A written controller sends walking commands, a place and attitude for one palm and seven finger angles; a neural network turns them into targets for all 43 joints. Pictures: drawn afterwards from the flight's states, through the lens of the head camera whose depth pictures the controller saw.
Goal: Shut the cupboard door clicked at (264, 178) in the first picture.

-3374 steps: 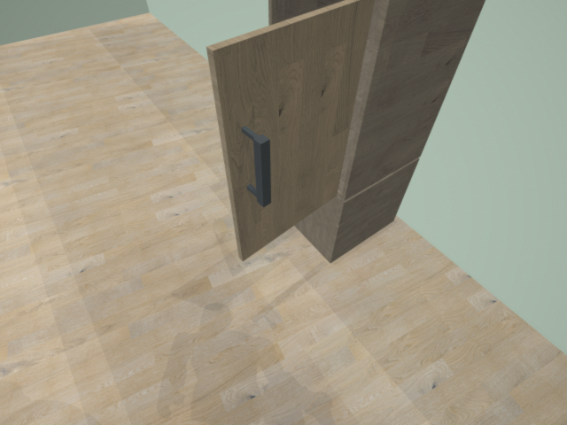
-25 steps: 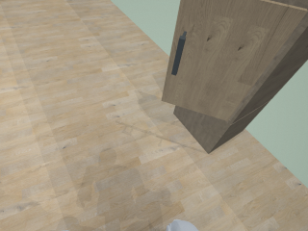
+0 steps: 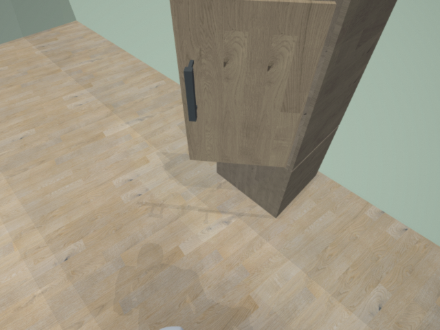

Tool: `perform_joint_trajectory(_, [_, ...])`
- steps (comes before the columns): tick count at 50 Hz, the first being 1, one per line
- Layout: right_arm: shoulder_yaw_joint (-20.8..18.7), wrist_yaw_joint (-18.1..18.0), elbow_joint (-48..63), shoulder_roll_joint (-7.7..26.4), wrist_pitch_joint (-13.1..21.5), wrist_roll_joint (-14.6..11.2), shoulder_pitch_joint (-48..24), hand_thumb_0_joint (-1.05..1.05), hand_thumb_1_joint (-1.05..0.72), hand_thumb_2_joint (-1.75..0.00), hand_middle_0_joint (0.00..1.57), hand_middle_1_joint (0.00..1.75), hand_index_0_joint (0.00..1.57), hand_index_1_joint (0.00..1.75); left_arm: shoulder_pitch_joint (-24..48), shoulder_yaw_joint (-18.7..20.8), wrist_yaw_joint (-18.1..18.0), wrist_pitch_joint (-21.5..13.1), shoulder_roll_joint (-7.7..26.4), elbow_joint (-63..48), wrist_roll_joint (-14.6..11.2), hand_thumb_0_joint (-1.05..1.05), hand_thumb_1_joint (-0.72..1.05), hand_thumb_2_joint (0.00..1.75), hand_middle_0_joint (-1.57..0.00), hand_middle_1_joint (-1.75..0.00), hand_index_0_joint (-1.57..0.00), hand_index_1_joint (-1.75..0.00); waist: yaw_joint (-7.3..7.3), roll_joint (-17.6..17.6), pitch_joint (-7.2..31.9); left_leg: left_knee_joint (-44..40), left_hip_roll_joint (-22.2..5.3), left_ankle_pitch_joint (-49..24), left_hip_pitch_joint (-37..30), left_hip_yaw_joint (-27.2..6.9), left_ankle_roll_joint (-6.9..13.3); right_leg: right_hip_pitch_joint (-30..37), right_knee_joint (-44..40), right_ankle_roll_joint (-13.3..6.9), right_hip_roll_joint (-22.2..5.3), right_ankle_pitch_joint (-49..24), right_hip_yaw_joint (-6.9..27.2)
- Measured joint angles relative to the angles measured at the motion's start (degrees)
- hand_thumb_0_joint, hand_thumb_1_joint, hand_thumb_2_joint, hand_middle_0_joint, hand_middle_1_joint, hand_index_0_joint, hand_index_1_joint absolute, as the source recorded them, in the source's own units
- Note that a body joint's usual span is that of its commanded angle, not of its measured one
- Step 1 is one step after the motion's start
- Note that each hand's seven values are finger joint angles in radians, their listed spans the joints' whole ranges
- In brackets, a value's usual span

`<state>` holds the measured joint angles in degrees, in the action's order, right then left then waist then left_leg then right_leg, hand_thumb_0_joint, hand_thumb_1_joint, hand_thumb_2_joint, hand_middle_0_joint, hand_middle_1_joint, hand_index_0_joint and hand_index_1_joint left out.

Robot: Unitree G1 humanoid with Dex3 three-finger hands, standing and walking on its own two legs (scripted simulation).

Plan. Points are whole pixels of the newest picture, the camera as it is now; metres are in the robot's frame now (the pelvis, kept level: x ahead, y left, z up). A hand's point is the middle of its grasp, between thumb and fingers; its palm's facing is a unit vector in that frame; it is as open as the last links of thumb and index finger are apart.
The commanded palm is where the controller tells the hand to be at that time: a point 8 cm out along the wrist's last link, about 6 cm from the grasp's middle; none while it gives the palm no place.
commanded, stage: take the last steps up to it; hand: left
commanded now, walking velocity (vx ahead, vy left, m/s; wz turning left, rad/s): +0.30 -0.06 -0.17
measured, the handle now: (192, 91) +0.74 +0.12 +0.00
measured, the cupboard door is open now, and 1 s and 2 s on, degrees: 38 38 38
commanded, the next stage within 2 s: come to a stop and stand still in 0.58 s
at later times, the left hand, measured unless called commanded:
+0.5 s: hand (158, 289) +0.24 +0.15 -0.18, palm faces -0.17 -0.97 -0.18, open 7.4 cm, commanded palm none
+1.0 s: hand (177, 263) +0.30 +0.12 -0.19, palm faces -0.03 -0.98 -0.19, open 7.3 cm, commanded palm none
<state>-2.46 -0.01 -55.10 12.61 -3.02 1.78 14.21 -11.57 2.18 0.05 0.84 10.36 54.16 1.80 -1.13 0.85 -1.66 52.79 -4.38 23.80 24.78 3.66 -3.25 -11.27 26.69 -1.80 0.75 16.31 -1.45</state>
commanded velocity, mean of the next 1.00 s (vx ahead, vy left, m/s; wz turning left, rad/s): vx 0.07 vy -0.01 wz -0.04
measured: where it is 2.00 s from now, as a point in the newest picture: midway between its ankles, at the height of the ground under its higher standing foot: outside the picture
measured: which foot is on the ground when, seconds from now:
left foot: up 0.00-0.08, down 0.10-0.54, up 0.56-0.90, down 0.92-1.00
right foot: down 0.00-0.10, up 0.12-0.52, down 0.54-0.96, up 0.98-1.00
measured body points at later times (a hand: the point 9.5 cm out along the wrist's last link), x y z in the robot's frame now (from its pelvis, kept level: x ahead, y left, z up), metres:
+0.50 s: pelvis +0.13 -0.02 -0.01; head +0.18 -0.02 +0.44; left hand +0.24 +0.21 -0.16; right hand +0.00 -0.22 -0.15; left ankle +0.03 +0.12 -0.74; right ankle +0.21 -0.15 -0.72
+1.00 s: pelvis +0.25 -0.05 -0.01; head +0.28 -0.03 +0.44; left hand +0.30 +0.17 -0.18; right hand +0.32 -0.30 -0.15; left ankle +0.31 +0.04 -0.74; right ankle +0.21 -0.15 -0.73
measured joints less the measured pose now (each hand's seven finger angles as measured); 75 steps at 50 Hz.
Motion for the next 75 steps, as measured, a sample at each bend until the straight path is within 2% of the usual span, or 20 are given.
perform_joint_trajectory(5, [0.6, 0.06, 0.2, -1.13, 2.54, 0.12, 1.54, 0.01, -0.9, -0.9, 0.2, 0.3, 0.2, 0.3, -2.83, 0.61, 0.58, -0.23, 0.5, 1.66, -0.26, 0.0, 0.91, 0.9, -0.2, -0.3, -0.2, -0.3, 0.83, -1.95, 1.62, -19.51, 0.83, -3.63, -8.12, 0.92, 1.28, 0.08, 2.98, 0.56, 0.96, 3.04, 0.75])
perform_joint_trajectory(8, [1.14, -0.5, 0.16, -2.22, 4.14, 0.7, 2.52, 0.01, -0.9, -0.9, 0.2, 0.3, 0.2, 0.3, -4.0, 1.14, 0.95, 0.97, 1.33, 3.48, -0.39, 0.0, 0.91, 0.9, -0.2, -0.3, -0.2, -0.3, 0.22, -3.88, 1.86, -18.74, 1.19, -4.93, -9.13, 2.6, 4.16, -5.42, 17.4, -0.42, 0.77, 10.09, 1.65])
perform_joint_trajectory(11, [1.63, -1.16, -0.08, -2.83, 4.7, 0.77, 5.25, 0.01, -0.9, -0.9, 0.2, 0.3, 0.21, 0.3, -3.96, 1.59, 1.81, 1.6, 1.78, 4.57, 0.32, 0.0, 0.91, 0.9, -0.2, -0.3, -0.2, -0.3, -0.58, -3.75, 2.0, -23.09, 0.82, -5.44, -12.61, 3.41, 4.45, -12.14, 30.68, -0.17, 0.12, 6.94, 0.74])
perform_joint_trajectory(14, [2.07, -1.61, -1.75, -3.41, 5.16, 0.51, 7.81, 0.0, -0.9, -0.9, 0.2, 0.3, 0.21, 0.3, -2.87, 1.8, 2.17, 0.94, 2.13, 4.29, 0.23, 0.01, 0.91, 0.9, -0.2, -0.3, -0.2, -0.3, -0.4, -3.36, 1.11, -28.86, 0.75, -7.28, -16.5, 3.9, 4.06, -16.83, 34.49, 0.74, -1.36, 1.41, 0.85])
perform_joint_trajectory(21, [1.9, -1.51, -5.66, -4.77, 5.15, 0.45, 11.4, 0.01, -0.9, -0.9, 0.2, 0.3, 0.21, 0.3, 0.5, 1.31, 1.85, 0.38, 1.94, 4.06, -0.13, 0.0, 0.91, 0.9, -0.2, -0.3, -0.2, -0.3, -0.82, -2.45, -1.68, -33.67, 0.33, -5.87, -23.12, 6.27, 2.59, -19.14, 21.56, 1.39, -4.42, -4.21, -0.98])
perform_joint_trajectory(26, [1.5, -1.3, -7.77, -5.12, 4.46, 0.27, 12.94, 0.01, -0.9, -0.9, 0.21, 0.3, 0.21, 0.3, 3.0, 0.75, 1.84, -0.66, 1.05, 4.08, -0.29, 0.0, 0.91, 0.9, -0.2, -0.3, -0.2, -0.29, -2.2, -1.3, -3.08, -28.85, -1.05, 0.25, -25.42, 7.44, 0.09, -13.65, 8.07, -0.3, -3.04, -4.98, -3.79])
perform_joint_trajectory(28, [1.34, -0.93, -9.09, -5.07, 3.9, -0.46, 12.69, 0.01, -0.9, -0.9, 0.21, 0.3, 0.21, 0.3, 3.77, 0.79, 1.44, -2.36, 0.39, 4.03, -0.13, 0.0, 0.91, 0.9, -0.2, -0.3, -0.2, -0.3, -1.76, -0.15, -3.59, -18.81, -2.82, 3.49, -22.5, 6.16, 0.94, -12.06, 7.83, -1.12, -1.81, -5.04, -4.46])
perform_joint_trajectory(31, [0.98, -0.73, -9.51, -4.86, 2.7, -1.08, 9.62, 0.01, -0.9, -0.9, 0.21, 0.3, 0.21, 0.3, 3.93, 0.45, 0.52, -3.79, -0.87, 4.13, -0.57, 0.0, 0.91, 0.9, -0.2, -0.3, -0.2, -0.3, -1.48, 0.38, -4.33, 5.01, -1.37, 5.79, -12.06, 0.1, 3.31, -9.48, 8.4, -1.78, -1.35, -2.11, -5.55])
perform_joint_trajectory(34, [0.5, -0.89, -8.03, -4.48, 2.71, -0.79, 6.35, 0.01, -0.9, -0.9, 0.2, 0.3, 0.2, 0.3, 2.73, 0.88, -0.98, -3.7, -1.43, 4.42, -0.98, -0.01, 0.93, 0.9, -0.2, -0.3, -0.2, -0.3, -0.99, 0.22, -3.25, 12.95, -0.76, 1.4, -3.8, -0.98, 3.63, -5.13, 3.04, -1.88, -0.82, -3.09, -6.44])
perform_joint_trajectory(39, [0.61, -1.41, -4.64, -3.57, 2.91, -0.6, 0.8, 0.01, -0.91, -0.9, 0.2, 0.3, 0.2, 0.3, 0.61, 0.04, -1.69, -3.6, -1.03, 5.71, -0.44, -0.02, 0.95, 0.9, -0.2, -0.3, -0.2, -0.3, -0.36, 0.52, -1.22, 1.13, -0.86, -2.93, 1.14, -0.3, 2.05, -0.5, -2.83, -2.05, 0.27, -3.84, -7.48])
perform_joint_trajectory(43, [0.58, -1.62, -3.34, -2.16, 2.04, -1.0, -3.1, 0.01, -0.93, -0.9, 0.2, 0.3, 0.2, 0.3, -0.68, -0.58, -1.9, -2.61, -1.69, 6.48, -0.34, -0.01, 0.95, 0.9, -0.2, -0.3, -0.2, -0.3, 1.09, 0.89, -1.16, -10.84, 0.54, -5.1, -1.19, -0.6, 1.32, 0.75, -1.43, -1.53, 0.8, -1.75, -6.92])
perform_joint_trajectory(46, [0.61, -1.3, -2.23, -1.86, 1.67, -0.94, -4.55, 0.01, -0.93, -0.9, 0.2, 0.3, 0.2, 0.3, -1.58, -0.45, -2.05, -1.39, -1.8, 6.37, -0.56, -0.01, 0.93, 0.9, -0.2, -0.3, -0.2, -0.3, 1.64, 0.51, -1.47, -18.48, 1.37, -13.95, -4.64, -0.67, 2.2, 0.56, 2.7, -0.76, 0.66, 1.46, -6.88])
perform_joint_trajectory(50, [1.13, -1.48, -1.08, -2.99, 1.52, -0.55, -5.87, 0.01, -0.92, -0.9, 0.2, 0.3, 0.2, 0.3, -1.28, -0.07, -2.63, 0.67, -0.53, 5.11, -0.9, 0.0, 0.92, 0.9, -0.2, -0.3, -0.2, -0.3, 2.93, -2.88, -2.57, -18.9, 3.19, -10.05, -5.65, 0.82, 5.36, -2.12, 10.15, 0.77, -1.31, 7.4, -4.69])
perform_joint_trajectory(53, [1.55, -2.08, 0.1, -3.18, 1.48, -0.24, -7.25, 0.01, -0.91, -0.9, 0.2, 0.3, 0.2, 0.3, -0.07, 0.2, -2.44, 1.71, 0.02, 4.12, -1.03, 0.0, 0.92, 0.9, -0.2, -0.3, -0.2, -0.3, 2.87, -2.59, -4.11, -20.62, 3.08, -11.44, -5.17, 0.8, 5.58, -6.48, 21.4, 1.31, -0.39, 14.73, -1.09])
perform_joint_trajectory(56, [1.52, -2.26, 0.84, -2.91, 1.11, -0.06, -8.42, 0.0, -0.91, -0.9, 0.2, 0.3, 0.21, 0.3, 0.89, 0.56, -2.2, 2.03, 0.43, 2.96, -1.05, 0.0, 0.92, 0.9, -0.2, -0.3, -0.2, -0.3, 2.61, -1.0, -5.35, -22.07, 2.23, -13.29, -4.29, 0.28, 5.49, -8.97, 27.29, 1.94, 0.28, 15.91, 1.08])
perform_joint_trajectory(60, [1.1, -1.94, 0.96, -2.49, 0.76, -0.09, -8.71, 0.0, -0.9, -0.9, 0.21, 0.3, 0.21, 0.3, 1.13, 0.8, -1.93, 2.01, 1.3, 1.82, -0.96, 0.0, 0.91, 0.9, -0.2, -0.3, -0.2, -0.3, 2.3, 0.41, -5.42, -22.82, 1.16, -14.93, -3.1, 0.07, 4.54, -7.81, 23.3, 2.37, -0.58, 13.96, 1.53])
perform_joint_trajectory(63, [0.51, -1.08, 1.69, -2.14, 1.15, -0.83, -6.99, 0.01, -0.9, -0.9, 0.21, 0.3, 0.21, 0.3, -1.32, 0.03, -2.38, -0.23, 2.6, 0.42, -0.59, 0.0, 0.91, 0.9, -0.2, -0.3, -0.2, -0.3, 2.83, -0.56, -3.29, -17.17, 1.08, -12.15, 0.15, 0.76, 3.32, -3.28, 8.03, 2.73, -2.51, -0.4, 2.34])
perform_joint_trajectory(67, [-1.13, -0.41, 2.86, -0.28, 0.68, -0.87, -4.39, 0.01, -0.9, -0.9, 0.2, 0.3, 0.21, 0.3, -3.47, -1.18, -2.85, -1.19, 0.71, -0.09, 0.4, 0.0, 0.91, 0.9, -0.2, -0.3, -0.2, -0.3, 0.64, 3.05, -2.74, -6.87, 2.07, -2.94, 1.82, -2.84, 3.3, -2.08, 11.87, 2.89, -0.37, 6.42, -0.33])
perform_joint_trajectory(70, [-0.98, -0.13, 2.76, -0.69, 0.39, -0.91, -1.5, 0.01, -0.91, -0.9, 0.2, 0.3, 0.2, 0.3, -4.91, -1.52, -2.98, -0.79, 0.46, -0.93, 0.21, 0.0, 0.91, 0.9, -0.2, -0.3, -0.2, -0.3, -0.24, 1.71, -0.61, -9.29, 3.55, -6.04, -1.2, -1.06, 4.29, -1.66, 13.42, 2.7, -0.5, 7.5, -1.29])
perform_joint_trajectory(75, [0.5, 0.08, 2.14, -2.31, 1.35, -0.02, 1.91, 0.01, -0.91, -0.9, 0.2, 0.3, 0.2, 0.3, -4.36, -1.75, -2.54, 1.08, 0.39, -1.22, -0.34, 0.0, 0.91, 0.9, -0.2, -0.3, -0.2, -0.3, 0.21, -1.84, 1.23, -12.98, 4.35, -10.23, -1.89, 0.27, 7.65, -3.91, 16.94, 0.86, -0.48, 11.78, 0.39])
